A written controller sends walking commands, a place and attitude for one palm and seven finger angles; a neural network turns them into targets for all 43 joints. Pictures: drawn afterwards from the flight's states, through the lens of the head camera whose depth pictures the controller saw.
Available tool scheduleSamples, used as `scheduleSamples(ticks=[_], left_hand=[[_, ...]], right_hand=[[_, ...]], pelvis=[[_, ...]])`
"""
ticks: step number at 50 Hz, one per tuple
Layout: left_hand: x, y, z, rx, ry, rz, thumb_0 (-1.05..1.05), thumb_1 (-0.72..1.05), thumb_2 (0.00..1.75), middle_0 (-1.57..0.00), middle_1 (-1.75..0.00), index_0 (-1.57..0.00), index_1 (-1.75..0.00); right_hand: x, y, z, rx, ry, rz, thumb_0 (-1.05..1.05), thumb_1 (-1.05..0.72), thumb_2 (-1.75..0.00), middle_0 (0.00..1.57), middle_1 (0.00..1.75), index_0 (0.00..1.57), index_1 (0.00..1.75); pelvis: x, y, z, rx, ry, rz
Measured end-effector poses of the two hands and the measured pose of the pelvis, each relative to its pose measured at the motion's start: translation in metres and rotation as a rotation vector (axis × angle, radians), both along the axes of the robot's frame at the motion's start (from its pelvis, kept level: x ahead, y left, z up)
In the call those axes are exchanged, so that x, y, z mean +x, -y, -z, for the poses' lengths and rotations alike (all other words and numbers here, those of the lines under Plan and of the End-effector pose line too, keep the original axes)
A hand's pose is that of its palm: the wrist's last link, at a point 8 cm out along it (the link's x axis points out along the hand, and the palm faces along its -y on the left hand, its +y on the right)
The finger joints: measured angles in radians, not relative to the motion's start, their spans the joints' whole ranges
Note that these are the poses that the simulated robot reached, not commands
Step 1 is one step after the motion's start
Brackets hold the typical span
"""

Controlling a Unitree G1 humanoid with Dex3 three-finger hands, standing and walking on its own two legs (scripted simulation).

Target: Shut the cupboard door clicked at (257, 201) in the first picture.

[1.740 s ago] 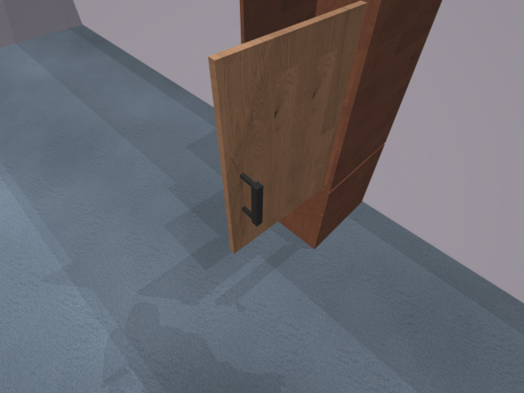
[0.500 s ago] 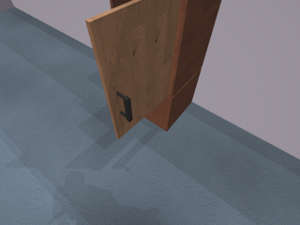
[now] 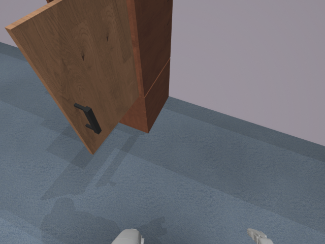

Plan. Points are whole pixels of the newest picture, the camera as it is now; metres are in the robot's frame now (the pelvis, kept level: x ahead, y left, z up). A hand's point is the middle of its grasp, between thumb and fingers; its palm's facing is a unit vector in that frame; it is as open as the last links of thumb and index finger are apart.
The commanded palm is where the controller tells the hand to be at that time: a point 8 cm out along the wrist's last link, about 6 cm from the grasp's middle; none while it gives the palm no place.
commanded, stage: walk to a spot facing it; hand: left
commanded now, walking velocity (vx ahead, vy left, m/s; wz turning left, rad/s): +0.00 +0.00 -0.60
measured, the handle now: (88, 119) +0.49 +0.32 -0.11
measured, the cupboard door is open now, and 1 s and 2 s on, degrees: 86 86 86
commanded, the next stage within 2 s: none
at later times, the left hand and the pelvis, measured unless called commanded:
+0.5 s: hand (108, 226) +0.17 +0.18 -0.17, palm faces -0.33 -0.90 -0.28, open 7.4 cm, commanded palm none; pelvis -0.02 +0.00 -0.02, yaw -19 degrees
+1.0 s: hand (151, 198) +0.25 +0.06 -0.17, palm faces -0.61 -0.78 -0.14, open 7.4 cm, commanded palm none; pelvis +0.05 -0.03 +0.00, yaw -37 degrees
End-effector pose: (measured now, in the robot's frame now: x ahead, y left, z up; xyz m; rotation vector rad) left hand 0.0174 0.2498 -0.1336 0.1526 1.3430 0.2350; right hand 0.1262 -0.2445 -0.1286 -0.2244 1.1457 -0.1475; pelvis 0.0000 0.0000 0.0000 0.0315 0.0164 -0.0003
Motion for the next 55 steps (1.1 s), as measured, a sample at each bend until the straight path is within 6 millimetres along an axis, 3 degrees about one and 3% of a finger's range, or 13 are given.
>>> scheduleSamples(ticks=[4, 7, 12, 16, 25, 28, 33, 39, 45, 50, 55], left_hand=[[0.016, -0.018, 0.006, -0.005, 0.017, 0.048, 0.0, 0.91, 0.9, -0.2, -0.29, -0.2, -0.3], [0.033, -0.034, 0.017, -0.011, 0.036, 0.086, 0.01, 0.91, 0.9, -0.2, -0.29, -0.2, -0.3], [0.072, -0.045, 0.009, -0.01, 0.093, 0.166, 0.01, 0.91, 0.9, -0.2, -0.29, -0.2, -0.3], [0.101, -0.037, 0.001, -0.011, 0.123, 0.247, 0.01, 0.91, 0.9, -0.2, -0.29, -0.2, -0.3], [0.157, 0.025, 0.003, 0.019, 0.187, 0.478, 0.01, 0.91, 0.9, -0.2, -0.29, -0.2, -0.3], [0.157, 0.041, 0.0, 0.016, 0.176, 0.518, 0.0, 0.91, 0.9, -0.2, -0.29, -0.2, -0.3], [0.156, 0.059, 0.002, -0.029, 0.141, 0.561, 0.0, 0.91, 0.9, -0.2, -0.29, -0.2, -0.3], [0.173, 0.065, 0.018, -0.094, 0.106, 0.602, 0.01, 0.91, 0.9, -0.2, -0.29, -0.2, -0.3], [0.218, 0.092, 0.011, -0.13, 0.102, 0.68, 0.01, 0.91, 0.9, -0.2, -0.29, -0.2, -0.3], [0.26, 0.14, 0.006, -0.148, 0.12, 0.769, 0.01, 0.91, 0.9, -0.19, -0.29, -0.2, -0.3], [0.302, 0.217, 0.009, -0.165, 0.13, 0.899, 0.01, 0.91, 0.9, -0.19, -0.29, -0.19, -0.3]], right_hand=[[-0.003, -0.01, -0.007, -0.014, 0.046, 0.032, 0.0, -0.91, -0.9, 0.2, 0.3, 0.2, 0.3], [-0.016, -0.015, -0.006, -0.043, 0.077, 0.055, 0.0, -0.91, -0.9, 0.2, 0.3, 0.2, 0.3], [-0.063, -0.019, -0.012, -0.062, -0.009, 0.086, 0.0, -0.91, -0.9, 0.2, 0.3, 0.2, 0.3], [-0.103, -0.015, -0.01, -0.053, -0.069, 0.163, 0.0, -0.91, -0.9, 0.2, 0.3, 0.2, 0.3], [-0.191, 0.02, 0.027, -0.005, -0.162, 0.385, 0.0, -0.91, -0.9, 0.2, 0.3, 0.2, 0.3], [-0.204, 0.027, 0.024, -0.013, -0.178, 0.438, 0.01, -0.91, -0.9, 0.2, 0.3, 0.2, 0.3], [-0.206, 0.025, 0.007, -0.014, -0.134, 0.484, 0.01, -0.91, -0.9, 0.2, 0.3, 0.2, 0.3], [-0.2, 0.008, -0.002, -0.045, -0.067, 0.541, 0.0, -0.91, -0.9, 0.2, 0.3, 0.2, 0.3], [-0.228, -0.03, -0.013, -0.007, -0.166, 0.632, 0.0, -0.91, -0.9, 0.2, 0.3, 0.2, 0.3], [-0.252, -0.062, -0.013, 0.075, -0.279, 0.74, 0.0, -0.91, -0.9, 0.2, 0.3, 0.2, 0.3], [-0.27, -0.085, -0.004, 0.179, -0.382, 0.865, 0.0, -0.91, -0.9, 0.2, 0.3, 0.2, 0.3]], pelvis=[[-0.003, -0.014, 0.003, -0.01, -0.008, 0.045], [-0.004, -0.026, 0.011, -0.038, -0.012, 0.07], [-0.007, -0.03, 0.004, -0.054, 0.004, 0.129], [-0.008, -0.027, 0.0, -0.07, 0.011, 0.193], [-0.016, -0.001, 0.023, -0.047, 0.015, 0.33], [-0.02, 0.0, 0.018, -0.043, 0.019, 0.364], [-0.014, 0.001, 0.009, -0.028, 0.013, 0.417], [0.009, -0.006, 0.013, -0.046, -0.015, 0.494], [0.034, 0.005, 0.001, -0.058, -0.016, 0.569], [0.054, 0.026, -0.002, -0.059, -0.02, 0.646], [0.072, 0.059, 0.005, -0.044, -0.014, 0.715]])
